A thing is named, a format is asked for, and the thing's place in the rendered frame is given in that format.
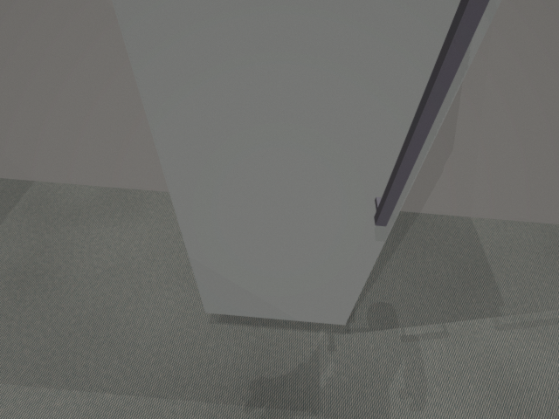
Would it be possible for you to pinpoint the handle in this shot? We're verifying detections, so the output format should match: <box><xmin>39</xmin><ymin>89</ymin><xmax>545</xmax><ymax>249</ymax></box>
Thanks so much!
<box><xmin>374</xmin><ymin>0</ymin><xmax>489</xmax><ymax>226</ymax></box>

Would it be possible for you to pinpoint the fridge door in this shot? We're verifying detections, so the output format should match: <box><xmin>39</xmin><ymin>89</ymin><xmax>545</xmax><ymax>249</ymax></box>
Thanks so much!
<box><xmin>112</xmin><ymin>0</ymin><xmax>501</xmax><ymax>326</ymax></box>

